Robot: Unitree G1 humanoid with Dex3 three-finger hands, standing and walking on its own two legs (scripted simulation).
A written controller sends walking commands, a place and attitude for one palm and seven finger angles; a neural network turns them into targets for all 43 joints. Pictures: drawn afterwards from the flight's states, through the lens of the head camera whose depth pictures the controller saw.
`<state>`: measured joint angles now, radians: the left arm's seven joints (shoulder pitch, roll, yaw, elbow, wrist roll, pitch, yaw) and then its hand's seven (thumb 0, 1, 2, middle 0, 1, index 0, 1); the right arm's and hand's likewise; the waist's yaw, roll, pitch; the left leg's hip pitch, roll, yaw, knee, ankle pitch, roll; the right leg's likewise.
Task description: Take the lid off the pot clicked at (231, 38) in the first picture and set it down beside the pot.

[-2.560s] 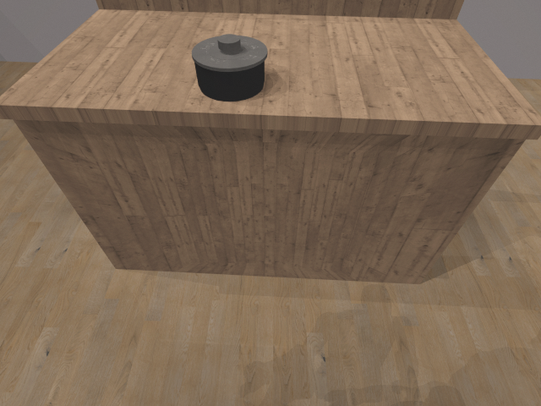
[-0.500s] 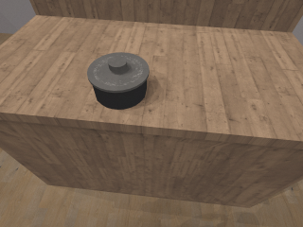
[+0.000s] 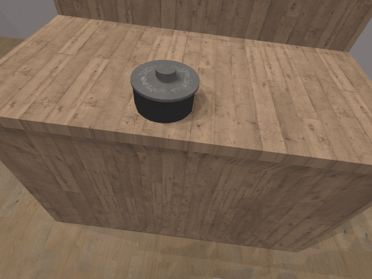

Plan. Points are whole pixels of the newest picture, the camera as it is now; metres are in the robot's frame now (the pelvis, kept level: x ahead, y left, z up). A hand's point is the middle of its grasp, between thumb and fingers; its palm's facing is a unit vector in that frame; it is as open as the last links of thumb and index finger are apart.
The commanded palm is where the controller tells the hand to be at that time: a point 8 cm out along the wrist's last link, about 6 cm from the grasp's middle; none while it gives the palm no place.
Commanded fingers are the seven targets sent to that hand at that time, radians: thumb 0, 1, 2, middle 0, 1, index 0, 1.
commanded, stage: come to a stop and stand still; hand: left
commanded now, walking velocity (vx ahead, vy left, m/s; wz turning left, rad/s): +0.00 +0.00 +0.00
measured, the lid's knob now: (165, 71) +0.56 +0.10 +0.15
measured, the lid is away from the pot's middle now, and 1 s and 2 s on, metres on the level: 0.00 0.00 0.00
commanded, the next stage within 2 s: look again from close up in 0.64 s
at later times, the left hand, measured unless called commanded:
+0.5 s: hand out of the picture -0.04 +0.16 -0.17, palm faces +0.01 -0.99 -0.17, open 7.4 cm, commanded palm none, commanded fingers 0.00 0.90 0.90 -0.20 -0.30 -0.20 -0.30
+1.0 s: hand out of the picture -0.02 +0.19 -0.18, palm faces +0.00 -0.97 -0.24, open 7.4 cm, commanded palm none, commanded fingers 0.00 0.90 0.90 -0.20 -0.30 -0.20 -0.30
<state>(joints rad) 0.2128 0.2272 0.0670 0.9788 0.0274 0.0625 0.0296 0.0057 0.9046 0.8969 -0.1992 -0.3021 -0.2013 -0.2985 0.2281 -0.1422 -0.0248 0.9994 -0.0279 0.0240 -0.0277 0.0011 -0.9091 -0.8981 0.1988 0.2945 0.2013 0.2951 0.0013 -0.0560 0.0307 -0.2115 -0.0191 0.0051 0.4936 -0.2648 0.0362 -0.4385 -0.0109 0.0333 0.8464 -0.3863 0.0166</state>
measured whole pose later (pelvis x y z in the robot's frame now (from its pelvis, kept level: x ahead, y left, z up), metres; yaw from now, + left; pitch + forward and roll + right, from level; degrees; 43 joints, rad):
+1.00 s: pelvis -0.03 +0.01 -0.01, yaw -1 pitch -1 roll -1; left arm 0.31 0.16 0.00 1.03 0.02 -0.01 0.05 0.01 0.90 0.90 -0.20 -0.30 -0.20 -0.30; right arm 0.27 -0.17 -0.04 1.02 -0.02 0.00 -0.03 0.01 -0.93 -0.90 0.20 0.29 0.20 0.30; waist -0.01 0.03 0.02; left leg -0.31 -0.02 0.02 0.58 -0.25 0.04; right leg -0.22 0.00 -0.01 0.55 -0.31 0.01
